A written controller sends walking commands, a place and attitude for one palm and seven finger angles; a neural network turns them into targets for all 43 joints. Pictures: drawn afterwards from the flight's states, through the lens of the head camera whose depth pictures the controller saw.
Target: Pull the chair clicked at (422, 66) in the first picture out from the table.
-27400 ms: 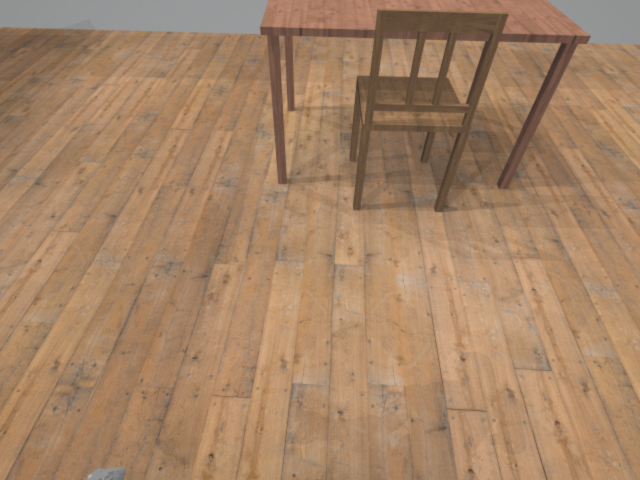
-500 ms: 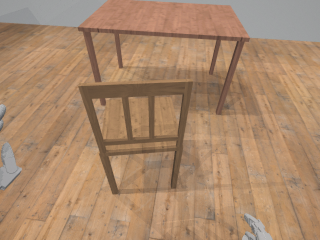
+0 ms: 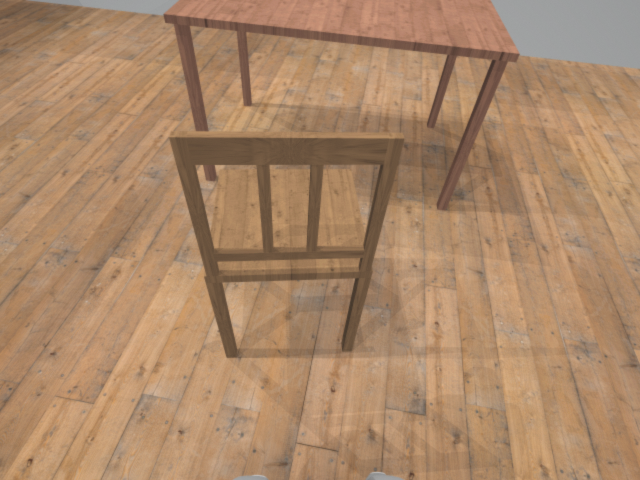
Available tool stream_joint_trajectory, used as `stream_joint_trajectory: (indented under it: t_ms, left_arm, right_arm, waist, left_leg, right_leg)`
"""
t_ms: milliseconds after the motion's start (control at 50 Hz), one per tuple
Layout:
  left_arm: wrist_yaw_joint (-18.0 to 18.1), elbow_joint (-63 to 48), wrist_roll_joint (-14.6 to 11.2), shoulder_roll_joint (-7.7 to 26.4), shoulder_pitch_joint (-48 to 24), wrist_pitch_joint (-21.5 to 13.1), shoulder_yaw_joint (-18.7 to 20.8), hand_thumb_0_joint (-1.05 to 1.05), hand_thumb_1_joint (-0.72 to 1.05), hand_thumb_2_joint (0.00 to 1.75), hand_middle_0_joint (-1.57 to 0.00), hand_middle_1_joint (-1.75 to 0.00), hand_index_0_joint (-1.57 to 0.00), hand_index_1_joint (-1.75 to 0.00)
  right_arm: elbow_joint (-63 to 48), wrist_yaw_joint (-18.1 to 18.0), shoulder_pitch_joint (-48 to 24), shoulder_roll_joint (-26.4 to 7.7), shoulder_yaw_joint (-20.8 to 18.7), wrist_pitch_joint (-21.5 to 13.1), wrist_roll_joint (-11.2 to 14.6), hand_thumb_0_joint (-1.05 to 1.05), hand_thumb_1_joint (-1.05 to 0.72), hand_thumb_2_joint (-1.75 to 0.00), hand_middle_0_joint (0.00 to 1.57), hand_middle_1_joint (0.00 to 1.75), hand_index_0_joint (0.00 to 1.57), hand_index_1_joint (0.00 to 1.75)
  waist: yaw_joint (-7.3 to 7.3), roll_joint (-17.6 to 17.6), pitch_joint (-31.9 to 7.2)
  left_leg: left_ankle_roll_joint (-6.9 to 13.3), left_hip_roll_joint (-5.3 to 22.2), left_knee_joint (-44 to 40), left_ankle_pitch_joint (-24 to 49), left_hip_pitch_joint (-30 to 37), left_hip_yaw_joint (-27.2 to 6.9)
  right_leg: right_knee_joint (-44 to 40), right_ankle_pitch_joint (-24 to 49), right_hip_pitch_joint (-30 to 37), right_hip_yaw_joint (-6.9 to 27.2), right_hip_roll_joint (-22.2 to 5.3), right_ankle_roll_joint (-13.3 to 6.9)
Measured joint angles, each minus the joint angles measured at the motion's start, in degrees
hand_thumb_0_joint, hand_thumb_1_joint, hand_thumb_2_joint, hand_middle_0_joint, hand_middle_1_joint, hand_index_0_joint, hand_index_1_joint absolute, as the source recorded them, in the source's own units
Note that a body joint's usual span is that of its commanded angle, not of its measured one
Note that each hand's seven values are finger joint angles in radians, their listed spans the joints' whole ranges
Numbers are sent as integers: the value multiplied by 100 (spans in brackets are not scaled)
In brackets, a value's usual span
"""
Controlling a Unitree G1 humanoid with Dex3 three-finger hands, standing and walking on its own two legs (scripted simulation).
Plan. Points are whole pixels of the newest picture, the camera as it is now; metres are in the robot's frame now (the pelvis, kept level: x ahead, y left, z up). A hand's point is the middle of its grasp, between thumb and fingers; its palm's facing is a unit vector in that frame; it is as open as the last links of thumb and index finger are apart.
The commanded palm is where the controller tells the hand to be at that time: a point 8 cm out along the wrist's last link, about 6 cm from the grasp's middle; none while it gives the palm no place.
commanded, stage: let the arm hang, fingers relaxed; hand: left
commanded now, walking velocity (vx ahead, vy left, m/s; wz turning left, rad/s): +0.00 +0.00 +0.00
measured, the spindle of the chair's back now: (266, 210) +0.63 +0.14 -0.09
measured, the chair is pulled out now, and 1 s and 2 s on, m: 0.64 0.64 0.64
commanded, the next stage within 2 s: look to check the result in 0.80 s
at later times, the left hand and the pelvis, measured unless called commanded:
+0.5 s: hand out of the picture -0.01 +0.15 -0.16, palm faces +0.05 -0.98 -0.19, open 7.3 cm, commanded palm none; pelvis -0.01 -0.01 +0.01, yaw +1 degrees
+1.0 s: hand out of the picture +0.00 +0.13 -0.16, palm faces +0.04 -0.98 -0.19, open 7.3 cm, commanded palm none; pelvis +0.01 -0.03 +0.01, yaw +1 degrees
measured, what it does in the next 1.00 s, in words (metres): steps on the spot: right foot, then left foot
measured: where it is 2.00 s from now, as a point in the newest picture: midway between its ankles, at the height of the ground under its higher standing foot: outside the picture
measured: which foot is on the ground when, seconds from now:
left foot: down 0.00-0.10, up 0.12-0.22, down 0.24-1.00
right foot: up 0.00-0.06, down 0.08-1.00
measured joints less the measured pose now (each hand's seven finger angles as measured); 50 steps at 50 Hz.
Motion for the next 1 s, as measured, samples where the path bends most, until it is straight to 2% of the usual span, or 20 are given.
stream_joint_trajectory:
  t_ms: [40, 80, 100, 140, 200, 240, 280, 320, 360, 480, 540, 660, 840, 1000]
  left_arm:
    - [-14, 320, -7, 61, 292, -50, 25, 0, 99, 90, -21, -30, -20, -30]
    - [14, 570, -18, 146, 654, -150, 0, 0, 99, 90, -21, -30, -20, -30]
    - [43, 741, -25, 130, 775, -186, -25, 0, 99, 90, -21, -30, -20, -30]
    - [54, 1085, -38, 61, 993, -192, -82, 0, 97, 90, -20, -30, -20, -30]
    - [66, 1512, -46, -23, 1207, -121, -92, 1, 95, 90, -20, -30, -20, -30]
    - [86, 1643, -64, -80, 1250, -121, -99, 1, 94, 90, -20, -30, -20, -30]
    - [107, 1667, -115, -117, 1056, -180, -117, 1, 93, 90, -20, -30, -20, -30]
    - [112, 1607, -143, -162, 826, -278, -146, 1, 92, 90, -20, -30, -20, -30]
    - [113, 1529, -147, -199, 609, -341, -168, 1, 92, 90, -20, -30, -20, -30]
    - [132, 1294, -136, -276, -60, -415, -196, 1, 91, 90, -20, -30, -20, -30]
    - [196, 1277, -89, -162, -245, -386, -147, 2, 95, 90, -20, -30, -20, -30]
    - [170, 1121, -118, -69, -370, -436, -96, 2, 94, 90, -20, -30, -20, -30]
    - [165, 1170, -135, -173, -235, -437, -116, 1, 93, 90, -20, -30, -20, -30]
    - [136, 1355, -154, -291, -110, -441, -183, 1, 92, 90, -20, -30, -20, -30]
  right_arm:
    - [259, -36, 187, 61, -20, 128, -3, 1, -90, -90, 20, 30, 21, 30]
    - [449, -75, 332, 101, -54, 216, 9, 1, -90, -90, 20, 30, 21, 30]
    - [521, -99, 330, 83, -90, 240, 29, 1, -90, -90, 20, 30, 21, 30]
    - [615, -138, 333, 54, -176, 248, 57, 1, -90, -90, 20, 30, 20, 30]
    - [736, -173, 461, 85, -235, 135, 94, 1, -91, -90, 20, 30, 20, 30]
    - [790, -194, 630, 109, -208, -15, 119, 1, -91, -90, 20, 30, 20, 30]
    - [917, -266, 665, 193, -148, -130, 119, 1, -91, -90, 20, 30, 20, 30]
    - [1019, -312, 680, 282, -62, -183, 129, 1, -91, -90, 20, 30, 20, 30]
    - [1091, -307, 699, 372, 0, -205, 135, 1, -91, -90, 20, 30, 20, 30]
    - [1100, -251, 659, 568, 62, -214, 112, 1, -91, -90, 20, 30, 20, 30]
    - [1052, -235, 608, 605, 49, -225, 101, 1, -91, -90, 20, 30, 20, 30]
    - [973, -236, 526, 497, 6, -219, 88, 1, -91, -90, 20, 30, 20, 30]
    - [964, -257, 461, 259, -33, -217, 103, 1, -91, -90, 20, 30, 20, 30]
    - [1046, -286, 421, 216, -13, -204, 118, 1, -91, -90, 20, 30, 20, 30]
  waist:
    - [140, -25, 28]
    - [275, -74, 22]
    - [315, 11, 93]
    - [252, 205, 196]
    - [129, 278, 80]
    - [89, 307, -76]
    - [117, 245, -16]
    - [183, 222, 71]
    - [189, 212, 71]
    - [90, 193, -40]
    - [29, 210, -90]
    - [-1, 323, -96]
    - [-2, 335, 22]
    - [19, 303, 118]
  left_leg:
    - [-26, 27, 28, 143, -81, -64]
    - [-80, -30, 165, 100, -218, -82]
    - [-93, -14, 267, -13, -257, -132]
    - [-55, -26, 566, -415, -285, -290]
    - [25, -56, 1099, -627, -80, -235]
    - [85, -3, 428, -663, 438, -147]
    - [9, -61, -32, -765, 608, -80]
    - [33, -100, -241, -464, 698, -2]
    - [45, -126, -438, -297, 793, 31]
    - [40, -170, -746, -132, 949, 79]
    - [22, -157, -791, -118, 991, 106]
    - [-21, -114, -795, -131, 1007, 92]
    - [-106, -17, -814, -176, 1067, 67]
    - [-172, 69, -839, -219, 1161, 46]
  right_leg:
    - [327, -52, 155, -147, 58, -14]
    - [-185, -33, 553, -108, 75, -121]
    - [-260, 230, 569, -127, 114, -139]
    - [-344, 450, 655, -245, 170, -145]
    - [-614, 571, 741, -314, 186, -144]
    - [-687, 607, 656, -313, 210, -135]
    - [-726, 664, 602, -258, 134, -92]
    - [-967, 847, 709, -179, 94, -29]
    - [-1147, 958, 794, -142, 67, -10]
    - [-1284, 1051, 859, -87, 26, -22]
    - [-1269, 1047, 863, -61, 40, -32]
    - [-1271, 1032, 878, -78, 82, -70]
    - [-1316, 1004, 944, -107, 177, -154]
    - [-1393, 993, 1058, -131, 261, -218]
